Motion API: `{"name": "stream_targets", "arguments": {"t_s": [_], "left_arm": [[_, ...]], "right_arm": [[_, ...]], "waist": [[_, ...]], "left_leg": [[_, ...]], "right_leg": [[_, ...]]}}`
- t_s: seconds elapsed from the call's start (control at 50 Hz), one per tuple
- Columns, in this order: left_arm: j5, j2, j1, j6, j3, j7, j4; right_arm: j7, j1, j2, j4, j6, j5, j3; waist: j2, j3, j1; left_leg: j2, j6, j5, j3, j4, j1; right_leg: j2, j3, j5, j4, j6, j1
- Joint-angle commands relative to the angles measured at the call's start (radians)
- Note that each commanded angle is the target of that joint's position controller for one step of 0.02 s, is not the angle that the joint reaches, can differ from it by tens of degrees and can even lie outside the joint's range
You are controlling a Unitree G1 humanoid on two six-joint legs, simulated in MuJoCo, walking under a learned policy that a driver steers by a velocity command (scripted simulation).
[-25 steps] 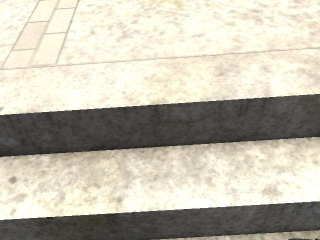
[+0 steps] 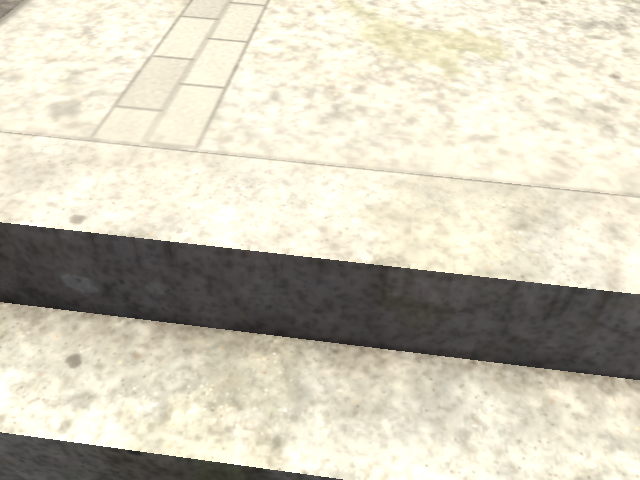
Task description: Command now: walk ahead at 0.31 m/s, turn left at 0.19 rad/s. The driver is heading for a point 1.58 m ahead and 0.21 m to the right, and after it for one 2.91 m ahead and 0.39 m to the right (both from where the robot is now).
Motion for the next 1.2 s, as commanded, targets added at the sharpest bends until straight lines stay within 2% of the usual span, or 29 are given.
{"name": "stream_targets", "arguments": {"t_s": [0.02,0.1,0.14,0.16,0.18,0.2,0.24,0.28,0.32,0.4,0.48,0.5,0.52,0.56,0.62,0.64,0.66,0.68,0.7,0.72,0.76,0.84,0.9,0.98,1.0,1.04,1.06,1.1,1.2], "left_arm": [[0.000,0.038,-0.056,-0.027,-0.001,-0.004,-0.049],[-0.027,0.099,0.067,-0.013,0.030,0.020,0.005],[-0.009,0.122,0.173,-0.020,0.061,0.008,0.065],[0.012,0.139,0.259,-0.025,0.073,-0.002,0.110],[0.029,0.155,0.346,-0.014,0.068,-0.006,0.171],[0.056,0.110,0.319,-0.011,0.057,0.004,0.123],[0.037,0.151,0.205,-0.002,0.080,0.000,0.097],[0.012,0.133,0.152,0.004,0.080,0.014,0.118],[0.031,-0.004,0.204,-0.016,0.048,0.029,0.154],[0.018,0.036,0.241,-0.017,0.053,0.045,0.202],[-0.011,0.067,0.227,0.015,0.055,0.072,0.212],[-0.033,0.103,0.256,0.022,0.066,0.076,0.225],[-0.040,0.211,0.387,0.021,0.095,0.074,0.264],[-0.029,0.210,0.449,0.025,0.095,0.067,0.310],[-0.013,0.186,0.353,-0.006,0.090,0.026,0.305],[-0.010,0.142,0.265,-0.009,0.081,-0.002,0.283],[-0.035,0.081,0.135,-0.018,0.068,-0.024,0.221],[-0.053,0.016,-0.017,-0.022,0.052,-0.029,0.136],[-0.042,-0.033,-0.091,-0.018,0.033,-0.027,0.055],[-0.022,-0.068,-0.068,-0.018,0.021,-0.037,0.041],[-0.018,-0.069,0.089,-0.016,0.012,-0.050,0.074],[-0.015,0.015,0.153,0.039,0.022,0.007,0.081],[0.008,0.043,0.140,0.060,0.017,0.044,0.068],[0.023,0.032,0.191,0.094,0.042,0.044,0.147],[0.030,-0.012,0.190,0.089,0.039,0.033,0.183],[0.033,0.003,0.222,0.064,0.034,0.017,0.216],[0.050,-0.012,0.179,0.053,0.025,0.006,0.201],[0.038,0.083,0.100,0.051,0.053,0.025,0.172],[0.012,0.006,0.080,0.045,0.033,0.067,0.178]], "right_arm": [[0.003,-0.101,-0.150,-0.067,-0.038,0.003,-0.046],[0.023,-0.132,-0.148,-0.023,-0.056,0.002,-0.034],[0.035,-0.128,-0.085,0.006,-0.050,0.012,-0.013],[0.045,-0.162,-0.049,-0.010,-0.065,0.013,-0.001],[0.071,-0.154,0.028,-0.028,-0.103,-0.002,0.014],[0.090,0.040,0.020,0.070,-0.119,0.026,-0.007],[0.089,-0.033,-0.049,0.063,-0.109,0.064,-0.024],[0.059,-0.241,-0.007,-0.056,-0.089,0.045,0.003],[0.061,-0.236,0.030,-0.060,-0.086,0.031,0.015],[0.070,-0.298,0.083,-0.153,-0.085,0.044,0.052],[0.067,-0.540,0.113,-0.298,-0.072,0.006,0.102],[0.065,-0.580,0.111,-0.288,-0.063,0.019,0.118],[0.059,-0.616,0.143,-0.336,-0.061,0.051,0.121],[0.067,-0.353,0.032,-0.214,-0.055,0.036,0.067],[0.042,-0.117,-0.035,-0.067,-0.017,0.043,0.004],[0.026,-0.057,-0.052,-0.005,0.004,0.023,-0.008],[0.002,-0.054,-0.057,0.024,0.010,-0.044,-0.007],[-0.006,-0.077,-0.023,0.038,-0.004,-0.063,0.003],[-0.015,-0.129,0.013,0.049,-0.023,-0.039,0.007],[-0.007,-0.144,0.034,0.077,-0.041,-0.003,0.005],[0.013,-0.216,0.085,0.115,-0.055,0.020,0.011],[0.033,-0.287,0.032,0.084,-0.068,-0.004,0.010],[0.021,-0.294,-0.072,0.092,-0.070,-0.022,-0.004],[0.004,-0.285,-0.064,0.097,-0.074,0.020,-0.005],[0.013,-0.240,-0.009,0.114,-0.069,0.026,0.009],[0.035,-0.034,0.022,0.144,-0.058,0.017,-0.005],[0.038,0.034,0.019,0.183,-0.038,0.036,-0.017],[0.012,-0.127,0.003,0.141,-0.021,0.059,-0.022],[0.000,-0.188,0.038,0.140,-0.024,0.022,0.011]], "waist": [[0.096,0.069,0.033],[0.207,0.068,0.071],[0.112,0.095,0.116],[0.015,0.053,0.143],[-0.238,0.003,0.101],[-0.158,-0.051,0.037],[-0.076,0.047,0.035],[-0.082,0.205,0.028],[-0.026,0.192,0.027],[-0.050,0.181,0.009],[-0.059,0.115,0.025],[-0.043,0.080,0.049],[-0.222,0.017,0.046],[-0.180,-0.179,-0.012],[-0.085,-0.269,-0.125],[0.114,-0.215,-0.130],[0.286,-0.193,-0.104],[0.209,-0.067,-0.113],[0.135,0.025,-0.083],[0.050,0.086,-0.028],[-0.024,0.152,0.081],[0.058,0.152,0.144],[0.197,0.070,0.185],[0.213,0.082,0.154],[0.153,0.102,0.121],[-0.177,0.074,-0.013],[-0.157,0.058,-0.038],[-0.091,0.122,0.002],[-0.060,0.105,0.009]], "left_leg": [[0.218,0.193,-0.096,-0.269,-0.338,-0.042],[0.256,0.217,0.030,-0.232,-0.369,-0.088],[0.124,0.148,0.311,-0.080,-0.032,-0.002],[0.063,0.091,0.431,-0.022,0.259,-0.081],[-0.057,0.006,-0.029,-0.009,0.659,-0.404],[-0.090,-0.072,-0.089,-0.190,0.895,-0.490],[-0.079,-0.149,-0.093,-0.178,1.212,-0.624],[-0.075,-0.158,-0.085,-0.143,1.424,-0.838],[-0.063,-0.114,-0.020,-0.143,1.565,-0.903],[-0.017,-0.063,-0.044,-0.105,1.609,-1.025],[0.105,-0.095,0.086,0.142,1.042,-0.784],[0.061,-0.073,0.017,0.337,0.784,-0.530],[0.011,-0.038,-0.304,0.332,0.670,-0.354],[-0.090,0.042,-0.197,0.360,0.507,-0.258],[0.010,0.155,-0.301,-0.039,0.296,0.076],[0.104,0.185,-0.190,-0.221,0.106,0.098],[0.260,0.252,-0.112,-0.517,-0.025,-0.002],[0.300,0.247,-0.045,-0.510,-0.009,-0.122],[0.279,0.187,-0.053,-0.400,0.052,-0.177],[0.250,0.122,-0.073,-0.308,0.074,-0.202],[0.218,0.080,-0.148,-0.202,0.059,-0.297],[0.238,0.109,-0.042,-0.078,-0.049,-0.388],[0.235,0.103,-0.053,-0.049,-0.160,-0.362],[0.275,0.103,0.207,-0.022,-0.086,-0.297],[0.211,0.081,0.379,0.068,0.085,-0.184],[0.050,-0.076,-0.049,0.079,0.458,-0.253],[0.056,-0.119,-0.107,0.028,0.507,-0.258],[0.036,-0.157,-0.081,-0.036,0.773,-0.362],[0.084,-0.151,-0.035,0.030,0.291,-0.275]], "right_leg": [[-0.028,-0.037,0.023,-0.252,-0.034,0.028],[-0.054,-0.047,-0.107,-0.758,-0.119,0.369],[-0.028,-0.048,0.034,-1.166,-0.143,0.491],[-0.069,0.028,0.208,-1.280,-0.172,0.657],[-0.244,0.267,1.036,-1.170,-0.196,0.912],[-0.361,0.372,1.228,-1.103,-0.279,0.948],[-0.399,0.428,0.673,-1.232,-0.412,0.820],[-0.321,0.307,0.474,-1.280,-0.347,0.737],[-0.285,0.202,0.603,-1.258,-0.285,0.757],[-0.249,0.060,0.611,-1.302,-0.210,0.748],[-0.177,-0.020,0.671,-1.471,-0.179,0.575],[-0.126,-0.061,0.801,-1.540,-0.164,0.476],[-0.209,0.007,1.186,-1.511,-0.187,0.540],[-0.201,-0.013,1.874,-1.250,-0.191,0.908],[-0.098,-0.025,1.587,-0.935,-0.148,0.579],[-0.031,0.018,0.725,-0.686,-0.171,0.456],[0.062,0.107,0.075,-0.122,-0.132,0.275],[0.103,0.231,-0.157,0.274,-0.112,0.096],[0.108,0.280,-0.248,0.411,-0.121,-0.044],[0.102,0.268,-0.221,0.442,-0.136,-0.092],[0.111,0.230,-0.126,0.463,-0.132,-0.087],[0.089,0.190,0.162,0.353,-0.032,-0.027],[0.026,0.023,0.027,-0.015,-0.010,0.143],[-0.030,-0.092,-0.060,-0.762,-0.088,0.501],[0.002,-0.092,-0.029,-0.998,-0.119,0.480],[-0.182,0.337,0.656,-1.149,-0.252,0.588],[-0.251,0.473,0.424,-1.214,-0.335,0.543],[-0.264,0.532,-0.070,-1.261,-0.375,0.427],[-0.152,0.273,-0.037,-1.258,-0.237,0.534]]}}
Keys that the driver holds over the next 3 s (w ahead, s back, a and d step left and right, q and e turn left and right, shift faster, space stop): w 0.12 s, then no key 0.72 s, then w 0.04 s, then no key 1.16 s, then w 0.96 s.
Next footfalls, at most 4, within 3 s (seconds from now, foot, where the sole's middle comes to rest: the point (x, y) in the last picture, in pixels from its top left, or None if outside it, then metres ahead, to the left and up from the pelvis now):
0.16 right None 0.05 -0.14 -0.77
0.52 left None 0.24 0.10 -0.57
1.00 right None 0.27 -0.16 -0.57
1.30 left None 0.31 0.06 -0.57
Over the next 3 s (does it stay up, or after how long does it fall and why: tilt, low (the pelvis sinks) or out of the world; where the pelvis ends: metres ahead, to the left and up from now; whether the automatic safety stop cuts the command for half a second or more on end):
stays up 0.56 0.11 0.41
